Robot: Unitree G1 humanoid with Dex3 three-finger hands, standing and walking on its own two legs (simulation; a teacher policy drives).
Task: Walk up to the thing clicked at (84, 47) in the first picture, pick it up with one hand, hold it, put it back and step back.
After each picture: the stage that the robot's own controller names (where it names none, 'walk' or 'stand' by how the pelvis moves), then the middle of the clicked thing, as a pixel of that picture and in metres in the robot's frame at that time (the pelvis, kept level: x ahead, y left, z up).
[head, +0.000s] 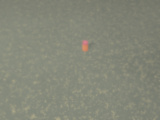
stand; (85, 45) +1.35 +0.01 -0.72
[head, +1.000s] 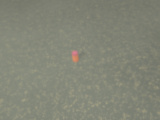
walk; (75, 56) +1.23 +0.21 -0.71
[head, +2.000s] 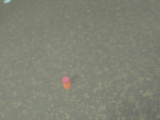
walk; (66, 82) +0.81 +0.28 -0.72
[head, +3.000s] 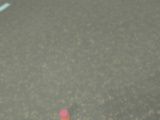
walk; (64, 116) +0.51 +0.23 -0.72
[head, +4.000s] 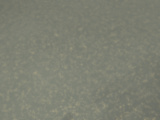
stand; out of the picture +0.44 +0.21 -0.72
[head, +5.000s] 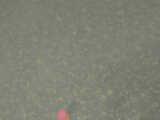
walk; (63, 116) +0.40 +0.26 -0.71
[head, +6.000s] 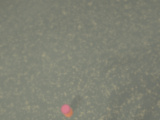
walk; (67, 110) +0.42 +0.23 -0.68
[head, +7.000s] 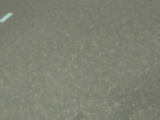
walk; out of the picture +0.42 +0.27 -0.71
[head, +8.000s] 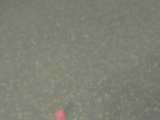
stand; (60, 116) +0.46 +0.22 -0.70
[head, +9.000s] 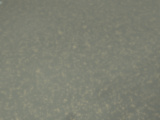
stand; out of the picture +0.41 +0.21 -0.73
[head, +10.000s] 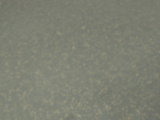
stand; out of the picture +0.40 +0.21 -0.73
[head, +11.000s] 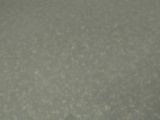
stand; out of the picture +0.40 +0.22 -0.73
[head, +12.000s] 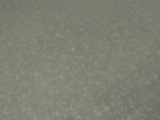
go down; out of the picture +0.41 +0.22 -0.73
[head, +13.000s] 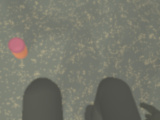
go down; (18, 48) +0.48 +0.27 -0.33
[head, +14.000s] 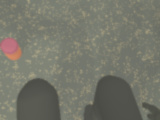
approach; (11, 49) +0.46 +0.29 -0.31
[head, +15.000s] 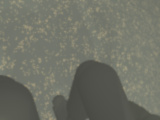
close in; out of the picture +0.45 +0.33 -0.23
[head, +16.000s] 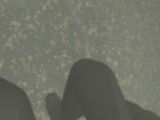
close; out of the picture +0.44 +0.34 -0.23
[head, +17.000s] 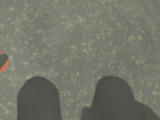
lift; out of the picture +0.37 +0.31 -0.11
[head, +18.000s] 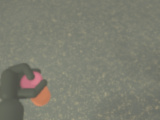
hold; (36, 89) +0.32 +0.18 +0.02
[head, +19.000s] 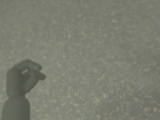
stand; out of the picture +0.11 +0.17 -0.66
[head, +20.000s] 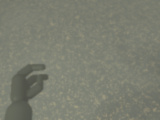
stand; out of the picture -0.13 +0.21 -0.70
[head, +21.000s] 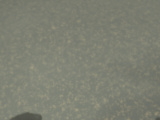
crouch; out of the picture -0.34 +0.20 -0.68
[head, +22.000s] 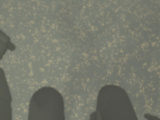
crouch; out of the picture -0.48 +0.13 -0.39
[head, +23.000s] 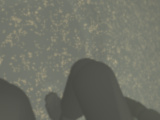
lower; out of the picture -0.66 -0.10 -0.25
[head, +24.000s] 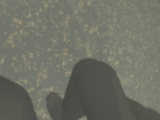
lower; out of the picture -0.83 -0.19 -0.25
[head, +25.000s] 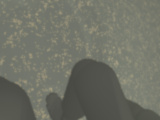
lower; out of the picture -1.01 -0.28 -0.25
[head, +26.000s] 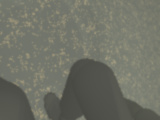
lower; out of the picture -1.17 -0.38 -0.25
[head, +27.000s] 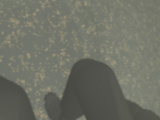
loosen; out of the picture -1.34 -0.47 -0.25
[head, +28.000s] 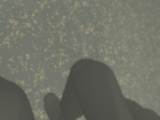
withdraw; out of the picture -1.49 -0.56 -0.25
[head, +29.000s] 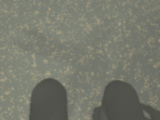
walk; out of the picture -1.76 -0.28 -0.37
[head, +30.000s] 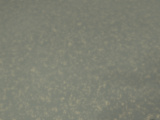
stand; out of the picture -2.06 -0.07 -0.69
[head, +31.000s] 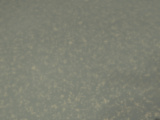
stand; out of the picture -2.20 -0.06 -0.69
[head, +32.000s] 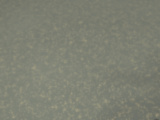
stand; out of the picture -2.37 -0.11 -0.69
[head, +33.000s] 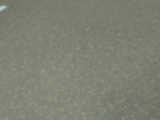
stand; out of the picture -2.51 -0.11 -0.75
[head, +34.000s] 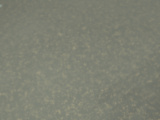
stand; out of the picture -2.69 -0.16 -0.75
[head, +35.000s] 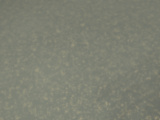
walk; out of the picture -2.84 -0.17 -0.75
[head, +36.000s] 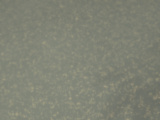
walk; out of the picture -2.76 -0.35 -0.73
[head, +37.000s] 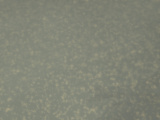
walk; out of the picture -2.53 -0.20 -0.72
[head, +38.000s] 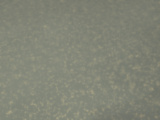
stand; out of the picture -2.60 -0.28 -0.73
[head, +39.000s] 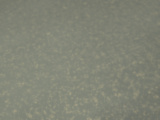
stand; out of the picture -2.77 -0.30 -0.75
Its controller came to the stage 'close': yes
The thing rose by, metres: 0.69
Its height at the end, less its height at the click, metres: -0.02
